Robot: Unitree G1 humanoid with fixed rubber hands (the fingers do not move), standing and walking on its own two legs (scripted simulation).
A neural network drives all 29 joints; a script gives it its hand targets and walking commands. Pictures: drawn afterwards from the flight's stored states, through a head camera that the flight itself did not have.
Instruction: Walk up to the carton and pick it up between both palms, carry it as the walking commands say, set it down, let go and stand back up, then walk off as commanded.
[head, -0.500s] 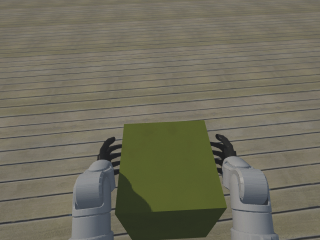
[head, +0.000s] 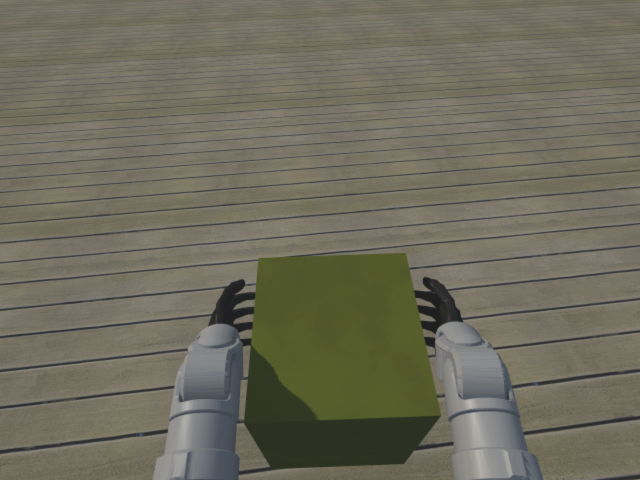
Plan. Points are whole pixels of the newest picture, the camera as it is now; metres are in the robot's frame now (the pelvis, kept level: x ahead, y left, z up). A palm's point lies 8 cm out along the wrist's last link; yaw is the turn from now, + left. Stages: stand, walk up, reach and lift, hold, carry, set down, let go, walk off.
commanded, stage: hold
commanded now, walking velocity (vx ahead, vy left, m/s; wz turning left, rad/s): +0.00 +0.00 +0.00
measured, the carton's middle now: (335, 366) +0.29 +0.00 -0.03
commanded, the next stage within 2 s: set down in 0.26 s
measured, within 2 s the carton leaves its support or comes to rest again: neither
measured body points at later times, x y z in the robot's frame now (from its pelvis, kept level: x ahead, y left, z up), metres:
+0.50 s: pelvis -0.01 +0.00 +0.00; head -0.04 +0.00 +0.44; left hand +0.31 +0.15 +0.03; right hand +0.32 -0.14 +0.03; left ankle +0.03 +0.13 -0.74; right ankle +0.03 -0.13 -0.74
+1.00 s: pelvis -0.02 +0.00 -0.02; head +0.08 +0.00 +0.41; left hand +0.34 +0.15 -0.06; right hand +0.34 -0.14 -0.06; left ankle +0.03 +0.13 -0.74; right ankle +0.03 -0.13 -0.74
